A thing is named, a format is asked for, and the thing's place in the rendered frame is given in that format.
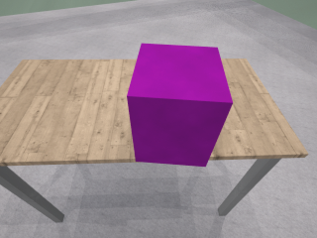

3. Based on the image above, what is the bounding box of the carton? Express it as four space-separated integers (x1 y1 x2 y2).
127 43 233 167

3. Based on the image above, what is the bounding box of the table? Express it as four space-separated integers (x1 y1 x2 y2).
0 59 309 223

